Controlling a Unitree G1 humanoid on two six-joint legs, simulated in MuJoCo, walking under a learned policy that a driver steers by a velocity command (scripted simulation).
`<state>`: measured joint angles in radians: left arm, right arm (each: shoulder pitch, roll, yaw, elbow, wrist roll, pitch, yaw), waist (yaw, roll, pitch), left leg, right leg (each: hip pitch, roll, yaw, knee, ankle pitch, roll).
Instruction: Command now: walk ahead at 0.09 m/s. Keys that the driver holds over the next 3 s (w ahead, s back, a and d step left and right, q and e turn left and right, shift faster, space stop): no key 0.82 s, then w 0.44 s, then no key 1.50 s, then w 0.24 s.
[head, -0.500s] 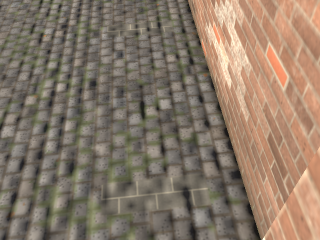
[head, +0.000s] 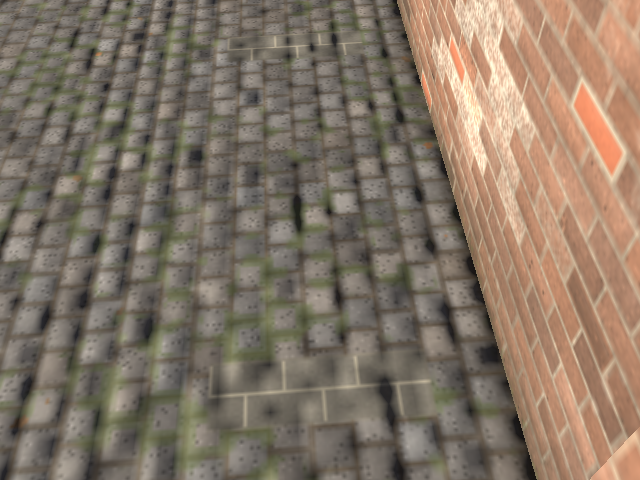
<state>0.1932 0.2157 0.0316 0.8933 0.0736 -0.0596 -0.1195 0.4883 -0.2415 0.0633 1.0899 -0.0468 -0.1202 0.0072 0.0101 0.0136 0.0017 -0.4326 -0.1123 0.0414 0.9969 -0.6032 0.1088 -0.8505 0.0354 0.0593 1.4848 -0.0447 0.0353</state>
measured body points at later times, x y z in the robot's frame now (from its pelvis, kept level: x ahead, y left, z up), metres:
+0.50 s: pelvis +0.00 +0.01 +0.06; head +0.02 +0.01 +0.51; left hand +0.12 +0.25 -0.07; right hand +0.09 -0.25 -0.07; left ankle -0.05 +0.06 -0.66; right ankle -0.02 -0.14 -0.66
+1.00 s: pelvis -0.02 +0.02 +0.06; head -0.01 +0.00 +0.51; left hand -0.02 +0.26 -0.08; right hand -0.03 -0.26 -0.09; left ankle -0.05 +0.06 -0.67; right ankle -0.05 -0.13 -0.63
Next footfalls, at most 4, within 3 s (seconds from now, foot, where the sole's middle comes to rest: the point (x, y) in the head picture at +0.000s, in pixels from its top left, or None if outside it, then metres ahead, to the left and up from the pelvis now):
0.08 right None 0.02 -0.13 -0.71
1.38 right None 0.19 -0.16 -0.92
1.66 left None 0.22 0.10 -0.92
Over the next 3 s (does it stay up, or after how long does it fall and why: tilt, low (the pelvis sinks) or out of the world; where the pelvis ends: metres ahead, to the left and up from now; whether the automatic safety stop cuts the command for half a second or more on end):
stays up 0.23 0.02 -0.18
